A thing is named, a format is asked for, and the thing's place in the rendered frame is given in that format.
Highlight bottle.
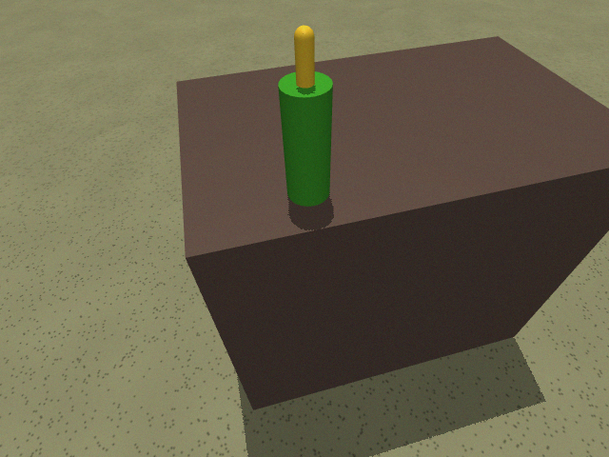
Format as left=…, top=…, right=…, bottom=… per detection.
left=278, top=26, right=333, bottom=207

